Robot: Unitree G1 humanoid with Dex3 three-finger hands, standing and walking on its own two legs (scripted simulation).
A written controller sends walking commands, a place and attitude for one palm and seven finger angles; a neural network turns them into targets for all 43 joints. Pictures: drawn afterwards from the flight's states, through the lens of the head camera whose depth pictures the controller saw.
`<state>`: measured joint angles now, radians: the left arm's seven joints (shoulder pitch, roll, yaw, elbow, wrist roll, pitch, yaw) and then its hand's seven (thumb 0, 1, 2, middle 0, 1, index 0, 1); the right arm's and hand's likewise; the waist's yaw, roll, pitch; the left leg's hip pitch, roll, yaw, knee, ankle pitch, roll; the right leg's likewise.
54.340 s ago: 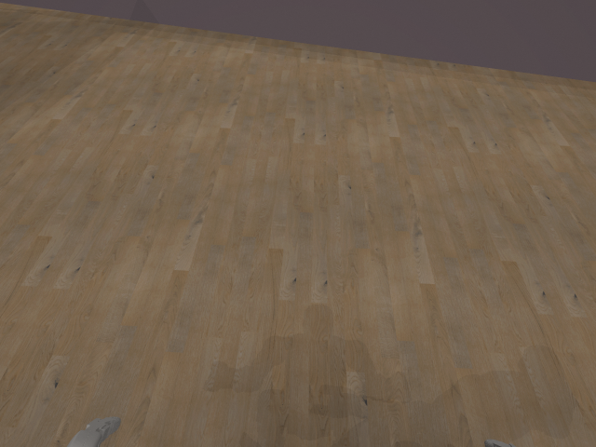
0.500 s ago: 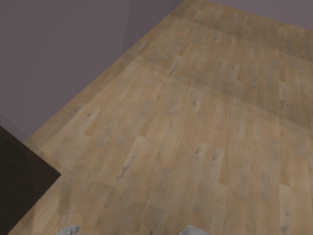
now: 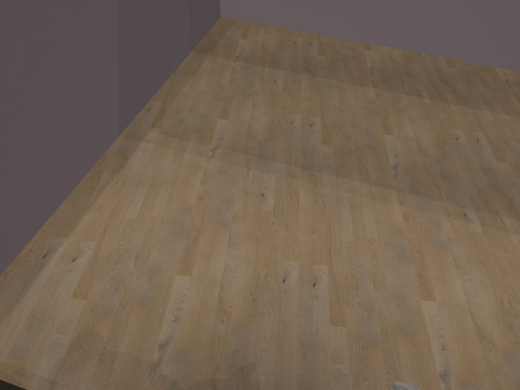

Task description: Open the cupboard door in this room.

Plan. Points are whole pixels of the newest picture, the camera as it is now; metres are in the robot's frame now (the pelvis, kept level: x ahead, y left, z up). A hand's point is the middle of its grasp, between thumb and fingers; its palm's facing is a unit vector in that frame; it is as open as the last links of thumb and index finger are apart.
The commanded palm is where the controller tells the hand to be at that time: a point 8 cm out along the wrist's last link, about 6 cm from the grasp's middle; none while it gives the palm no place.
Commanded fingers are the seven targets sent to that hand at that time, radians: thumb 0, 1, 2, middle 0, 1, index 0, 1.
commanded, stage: walk to a spot facing it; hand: left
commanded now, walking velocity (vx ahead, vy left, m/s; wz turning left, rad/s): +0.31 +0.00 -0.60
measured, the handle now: out of the picture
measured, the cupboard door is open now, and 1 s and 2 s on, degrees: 41 41 41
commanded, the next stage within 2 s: turn to face it in 0.68 s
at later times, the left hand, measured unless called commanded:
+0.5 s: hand (248, 256) +0.39 +0.05 -0.15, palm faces -0.30 -0.92 -0.25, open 7.4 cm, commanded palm none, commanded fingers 0.00 0.90 0.90 -0.20 -0.30 -0.20 -0.30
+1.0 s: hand (269, 237) +0.46 +0.01 -0.18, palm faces -0.23 -0.96 -0.18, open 7.4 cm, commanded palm none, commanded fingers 0.00 0.90 0.90 -0.20 -0.30 -0.20 -0.30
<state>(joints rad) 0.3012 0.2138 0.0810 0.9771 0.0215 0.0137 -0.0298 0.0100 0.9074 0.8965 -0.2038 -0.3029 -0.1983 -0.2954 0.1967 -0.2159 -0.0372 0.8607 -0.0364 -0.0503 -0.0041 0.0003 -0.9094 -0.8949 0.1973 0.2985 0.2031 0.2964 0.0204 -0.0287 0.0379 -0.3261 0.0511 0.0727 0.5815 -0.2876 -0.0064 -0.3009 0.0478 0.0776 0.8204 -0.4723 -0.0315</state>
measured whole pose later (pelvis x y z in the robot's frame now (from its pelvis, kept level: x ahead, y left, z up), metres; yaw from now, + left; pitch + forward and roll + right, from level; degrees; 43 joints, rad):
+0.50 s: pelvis +0.21 -0.10 +0.00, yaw -16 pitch +1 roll +2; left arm 0.11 0.21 0.06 0.92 0.01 -0.04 -0.01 0.00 0.91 0.90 -0.20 -0.30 -0.19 -0.29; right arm 0.31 -0.21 -0.04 1.00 -0.02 0.00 0.00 0.01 -0.91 -0.89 0.20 0.30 0.20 0.30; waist -0.06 0.01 0.11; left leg -0.46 0.14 0.05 1.23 -0.35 -0.05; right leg -0.31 0.05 -0.11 0.55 -0.26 -0.12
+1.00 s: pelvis +0.47 -0.17 -0.01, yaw -18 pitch +0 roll +0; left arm 0.40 0.14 0.03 1.12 0.01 -0.03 0.04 0.01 0.91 0.90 -0.20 -0.30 -0.20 -0.29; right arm 0.16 -0.16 -0.01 0.99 -0.02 -0.05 -0.02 0.00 -0.91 -0.89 0.20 0.30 0.20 0.30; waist 0.02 -0.02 0.06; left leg -0.36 -0.04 0.11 0.62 -0.26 0.10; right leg -0.27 0.04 -0.03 1.16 -0.48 0.00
